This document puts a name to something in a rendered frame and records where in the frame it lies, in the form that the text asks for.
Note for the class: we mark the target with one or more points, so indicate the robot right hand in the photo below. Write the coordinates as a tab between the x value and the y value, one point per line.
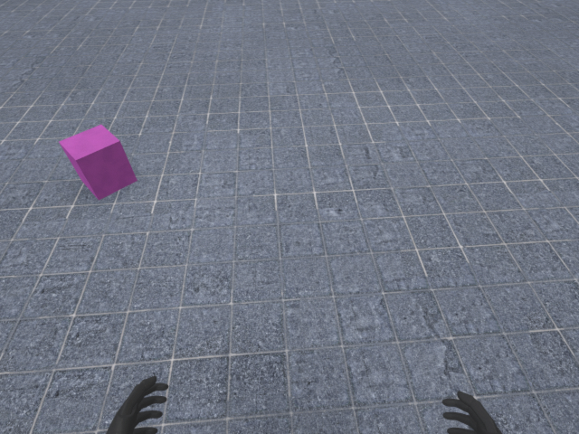
478	417

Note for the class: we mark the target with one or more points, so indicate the carton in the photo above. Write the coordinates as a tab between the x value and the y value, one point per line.
100	161

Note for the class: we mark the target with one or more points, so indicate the robot left hand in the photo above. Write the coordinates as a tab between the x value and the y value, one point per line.
129	415

